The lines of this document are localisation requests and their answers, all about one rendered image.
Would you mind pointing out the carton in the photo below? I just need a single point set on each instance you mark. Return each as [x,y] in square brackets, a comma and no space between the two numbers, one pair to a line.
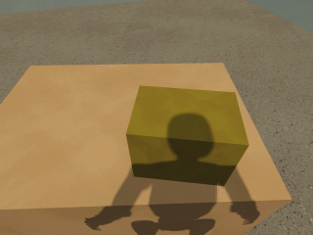
[185,135]

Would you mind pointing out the pedestal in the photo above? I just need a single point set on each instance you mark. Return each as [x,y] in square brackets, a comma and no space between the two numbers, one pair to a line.
[65,166]

